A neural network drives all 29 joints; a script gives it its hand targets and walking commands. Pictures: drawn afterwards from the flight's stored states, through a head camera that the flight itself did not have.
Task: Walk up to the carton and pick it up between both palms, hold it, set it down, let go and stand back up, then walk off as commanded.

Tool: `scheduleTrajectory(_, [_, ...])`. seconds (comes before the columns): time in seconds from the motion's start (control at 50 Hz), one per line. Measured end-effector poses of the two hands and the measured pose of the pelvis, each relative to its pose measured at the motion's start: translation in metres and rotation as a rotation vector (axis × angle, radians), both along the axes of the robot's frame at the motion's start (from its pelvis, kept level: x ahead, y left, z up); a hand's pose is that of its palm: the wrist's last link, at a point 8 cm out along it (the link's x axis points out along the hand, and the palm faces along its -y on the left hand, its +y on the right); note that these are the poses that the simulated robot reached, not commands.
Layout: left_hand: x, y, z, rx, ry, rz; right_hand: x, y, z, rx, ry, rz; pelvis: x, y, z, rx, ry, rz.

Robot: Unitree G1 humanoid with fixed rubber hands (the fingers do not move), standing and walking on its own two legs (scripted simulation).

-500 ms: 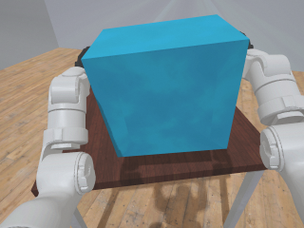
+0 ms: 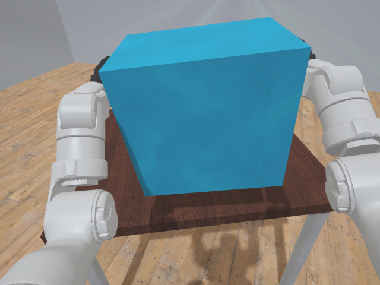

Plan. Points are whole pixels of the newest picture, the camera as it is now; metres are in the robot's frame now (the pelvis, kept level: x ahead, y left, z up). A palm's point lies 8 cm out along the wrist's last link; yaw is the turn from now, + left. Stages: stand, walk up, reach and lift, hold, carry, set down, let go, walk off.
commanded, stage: hold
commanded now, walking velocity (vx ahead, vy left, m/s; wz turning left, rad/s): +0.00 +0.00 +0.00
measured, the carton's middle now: (204, 110) +0.37 -0.01 +0.25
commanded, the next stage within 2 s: none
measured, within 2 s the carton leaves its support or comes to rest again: neither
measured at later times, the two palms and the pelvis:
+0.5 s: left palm (104, 92) +0.37 +0.18 +0.30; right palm (300, 74) +0.38 -0.20 +0.32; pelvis +0.01 +0.00 +0.00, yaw +0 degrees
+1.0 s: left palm (102, 92) +0.37 +0.19 +0.30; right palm (301, 73) +0.38 -0.20 +0.32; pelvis +0.00 +0.00 +0.00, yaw +0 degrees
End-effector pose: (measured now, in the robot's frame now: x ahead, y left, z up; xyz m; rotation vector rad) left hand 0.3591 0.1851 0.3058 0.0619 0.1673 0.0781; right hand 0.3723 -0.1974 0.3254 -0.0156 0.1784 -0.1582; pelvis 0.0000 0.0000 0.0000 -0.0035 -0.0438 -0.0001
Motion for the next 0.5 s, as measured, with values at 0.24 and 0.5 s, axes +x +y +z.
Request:
scheduleTrajectory(0.24, [0.008, -0.002, -0.003, 0.003, -0.003, -0.005, 0.007, -0.002, -0.004, 0.007, 0.002, -0.004, 0.003, -0.001, 0.0, 0.001, 0.008, 0.0])
scheduleTrajectory(0.5, [0.012, -0.001, -0.004, 0.004, 0.0, -0.002, 0.011, -0.001, -0.005, 0.001, 0.005, -0.004, 0.006, 0.0, 0.0, 0.0, 0.012, 0.001])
